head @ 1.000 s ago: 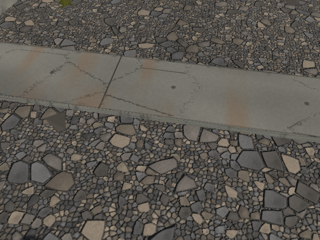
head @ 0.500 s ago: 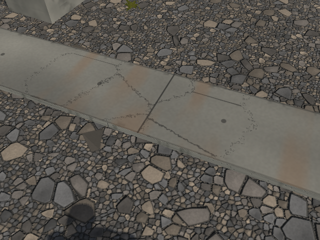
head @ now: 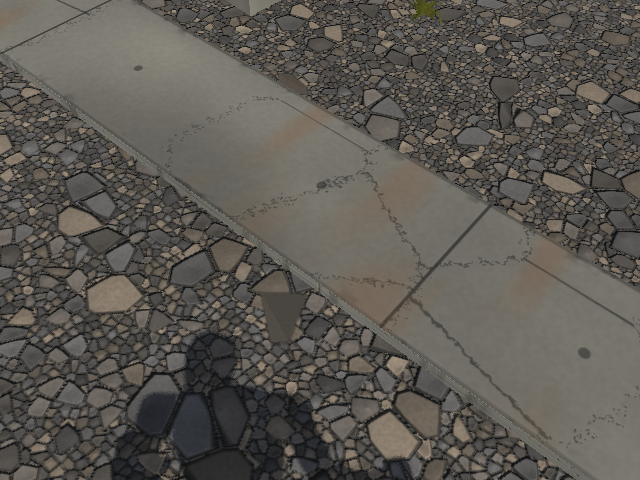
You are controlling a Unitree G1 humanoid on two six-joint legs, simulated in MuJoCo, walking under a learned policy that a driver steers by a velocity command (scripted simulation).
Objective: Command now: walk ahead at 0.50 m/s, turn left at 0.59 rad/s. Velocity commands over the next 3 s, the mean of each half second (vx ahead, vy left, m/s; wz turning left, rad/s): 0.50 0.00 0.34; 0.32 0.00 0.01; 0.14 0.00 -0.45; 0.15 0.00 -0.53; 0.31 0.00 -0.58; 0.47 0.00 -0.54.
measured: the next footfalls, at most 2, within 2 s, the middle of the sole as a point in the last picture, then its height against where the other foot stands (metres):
right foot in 0.34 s outside the picture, level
left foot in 0.84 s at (249, 409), level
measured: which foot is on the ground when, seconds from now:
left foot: down 0.00-0.36, up 0.38-0.82, down 0.84-1.00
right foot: up 0.00-0.32, down 0.34-0.84, up 0.86-1.00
